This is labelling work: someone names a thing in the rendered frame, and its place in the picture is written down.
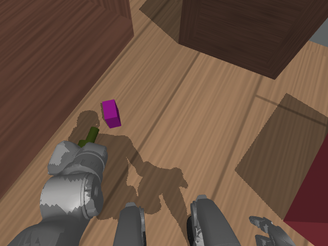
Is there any right robot hand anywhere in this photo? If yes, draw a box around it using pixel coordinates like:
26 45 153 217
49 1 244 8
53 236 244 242
249 216 296 246

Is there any left robot arm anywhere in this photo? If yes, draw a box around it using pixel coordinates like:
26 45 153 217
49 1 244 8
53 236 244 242
7 142 108 246

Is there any left robot hand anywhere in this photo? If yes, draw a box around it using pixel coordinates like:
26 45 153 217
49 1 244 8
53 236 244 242
47 140 81 176

